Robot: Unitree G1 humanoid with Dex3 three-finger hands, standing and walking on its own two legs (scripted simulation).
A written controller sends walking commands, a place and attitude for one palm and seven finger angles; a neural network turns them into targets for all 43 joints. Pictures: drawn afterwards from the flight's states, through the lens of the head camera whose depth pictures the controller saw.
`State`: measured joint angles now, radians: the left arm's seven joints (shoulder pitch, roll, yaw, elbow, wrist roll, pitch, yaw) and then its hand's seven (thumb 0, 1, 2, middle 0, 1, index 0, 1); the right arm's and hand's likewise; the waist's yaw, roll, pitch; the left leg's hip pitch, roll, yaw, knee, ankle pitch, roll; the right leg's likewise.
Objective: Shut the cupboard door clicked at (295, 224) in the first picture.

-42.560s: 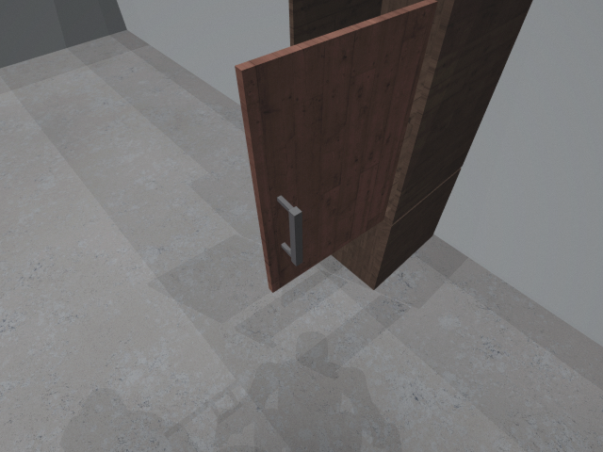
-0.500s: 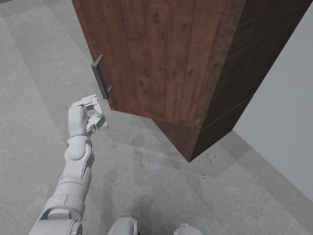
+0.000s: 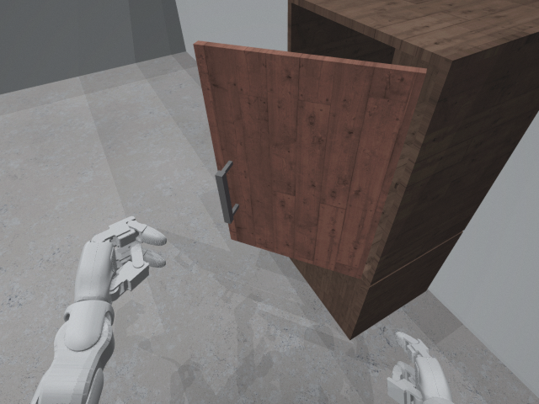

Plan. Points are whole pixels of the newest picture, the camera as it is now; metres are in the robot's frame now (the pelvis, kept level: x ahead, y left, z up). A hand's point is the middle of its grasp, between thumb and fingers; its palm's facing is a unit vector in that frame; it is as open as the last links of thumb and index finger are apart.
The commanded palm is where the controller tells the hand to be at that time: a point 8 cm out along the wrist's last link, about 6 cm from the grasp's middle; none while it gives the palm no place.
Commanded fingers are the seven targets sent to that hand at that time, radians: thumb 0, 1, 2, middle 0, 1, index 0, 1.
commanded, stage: draw the hand back to the body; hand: left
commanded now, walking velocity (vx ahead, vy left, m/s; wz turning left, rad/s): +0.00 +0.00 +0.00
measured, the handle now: (228, 193) +0.62 +0.16 -0.09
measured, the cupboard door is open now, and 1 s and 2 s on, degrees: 39 39 39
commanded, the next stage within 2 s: step back with the hand held close in 0.74 s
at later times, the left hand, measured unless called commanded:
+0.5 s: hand (28, 288) +0.19 +0.27 +0.18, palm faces +0.49 -0.75 -0.44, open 7.0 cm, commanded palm +0.15 +0.30 +0.19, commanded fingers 0.00 0.90 0.90 -0.20 -0.30 -0.20 -0.30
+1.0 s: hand (53, 285) +0.20 +0.26 +0.16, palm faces +0.43 -0.77 -0.47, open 7.4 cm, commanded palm +0.15 +0.29 +0.19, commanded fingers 0.00 0.90 0.90 -0.20 -0.30 -0.20 -0.30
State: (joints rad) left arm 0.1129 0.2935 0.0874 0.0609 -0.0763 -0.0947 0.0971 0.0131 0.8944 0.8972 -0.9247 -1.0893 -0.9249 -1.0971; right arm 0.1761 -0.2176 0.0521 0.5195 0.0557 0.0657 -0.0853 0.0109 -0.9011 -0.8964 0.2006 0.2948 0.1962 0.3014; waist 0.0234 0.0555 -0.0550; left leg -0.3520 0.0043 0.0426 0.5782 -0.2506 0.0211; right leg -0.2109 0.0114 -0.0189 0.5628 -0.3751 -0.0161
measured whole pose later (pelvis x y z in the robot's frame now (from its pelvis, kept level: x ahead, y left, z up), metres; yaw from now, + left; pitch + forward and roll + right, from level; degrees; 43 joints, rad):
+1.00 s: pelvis +0.01 -0.01 +0.01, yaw +0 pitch +0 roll -1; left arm 0.48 0.38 0.37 -0.32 -0.07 -0.14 0.09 0.01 0.89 0.90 -0.21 -0.30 -0.21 -0.31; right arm 0.18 -0.25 0.00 0.62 0.03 -0.02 -0.07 0.01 -0.90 -0.90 0.20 0.30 0.20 0.30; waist 0.03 0.09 -0.03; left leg -0.27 0.03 0.02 0.50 -0.23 0.01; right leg -0.09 0.04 -0.03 0.42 -0.32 -0.03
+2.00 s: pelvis -0.18 +0.03 -0.01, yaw +5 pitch -2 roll -5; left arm 0.42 0.45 0.42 -0.45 -0.05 -0.24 0.16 0.01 0.89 0.90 -0.21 -0.30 -0.21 -0.31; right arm 0.19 -0.22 -0.01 0.59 0.00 -0.06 -0.08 0.01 -0.90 -0.90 0.20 0.30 0.20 0.30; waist -0.02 0.04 0.04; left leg -0.56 0.03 0.05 0.58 -0.26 0.06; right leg -0.42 0.06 -0.01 0.76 -0.43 0.00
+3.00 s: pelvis -0.34 +0.09 -0.02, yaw -2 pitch -3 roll +1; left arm 0.40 0.38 0.40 -0.47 -0.05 -0.16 0.18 0.01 0.89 0.90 -0.20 -0.30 -0.20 -0.31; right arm 0.25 -0.20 0.00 0.68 -0.01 -0.07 -0.09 0.02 -0.90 -0.90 0.20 0.29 0.20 0.30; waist -0.03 -0.07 0.06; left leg -0.42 0.04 0.12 0.68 -0.20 0.02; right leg -0.19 0.01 -0.02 0.78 -0.52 -0.04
